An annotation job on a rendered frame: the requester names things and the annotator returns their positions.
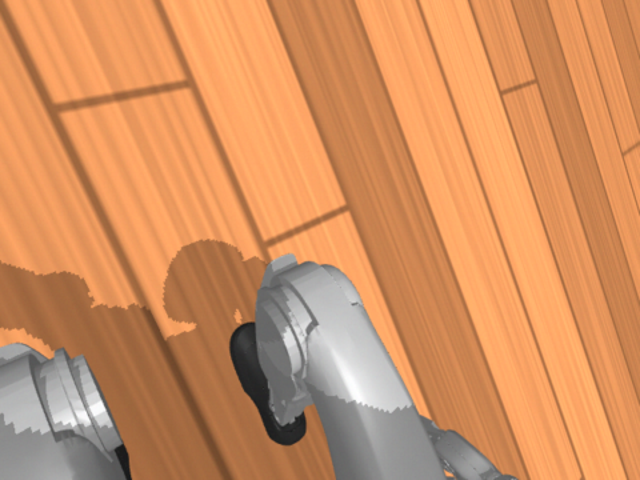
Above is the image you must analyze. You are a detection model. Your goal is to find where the right robot foot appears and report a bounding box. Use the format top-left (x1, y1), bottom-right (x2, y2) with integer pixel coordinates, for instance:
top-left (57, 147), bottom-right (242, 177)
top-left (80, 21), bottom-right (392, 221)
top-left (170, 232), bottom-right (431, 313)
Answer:
top-left (230, 322), bottom-right (306, 445)

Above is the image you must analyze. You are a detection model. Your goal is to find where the right robot hand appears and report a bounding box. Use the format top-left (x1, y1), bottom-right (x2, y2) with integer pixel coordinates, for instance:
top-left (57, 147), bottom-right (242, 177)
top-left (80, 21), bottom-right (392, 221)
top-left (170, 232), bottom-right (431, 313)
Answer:
top-left (419, 414), bottom-right (502, 480)

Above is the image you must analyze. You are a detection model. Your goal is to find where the left robot foot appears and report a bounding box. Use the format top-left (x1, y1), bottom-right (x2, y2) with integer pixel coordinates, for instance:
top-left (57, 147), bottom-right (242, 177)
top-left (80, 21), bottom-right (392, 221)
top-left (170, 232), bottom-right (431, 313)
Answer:
top-left (114, 438), bottom-right (132, 480)

